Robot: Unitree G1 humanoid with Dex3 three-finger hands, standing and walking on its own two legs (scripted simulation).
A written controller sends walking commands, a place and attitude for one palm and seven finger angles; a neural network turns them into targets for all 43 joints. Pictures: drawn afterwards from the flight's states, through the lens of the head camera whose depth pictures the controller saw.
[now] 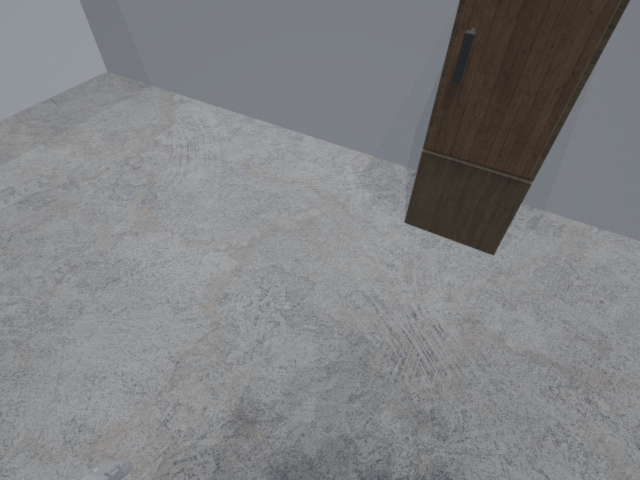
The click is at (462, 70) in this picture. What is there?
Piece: cupboard door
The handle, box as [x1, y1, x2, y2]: [452, 28, 475, 83]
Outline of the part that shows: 475,28 472,28 470,31 467,30 465,32 452,82 459,83 462,79 474,38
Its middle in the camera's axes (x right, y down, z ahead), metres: +0.43 -0.55 +1.16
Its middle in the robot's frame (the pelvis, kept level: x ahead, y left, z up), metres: +1.26 -0.37 +0.01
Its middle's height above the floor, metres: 0.78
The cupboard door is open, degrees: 0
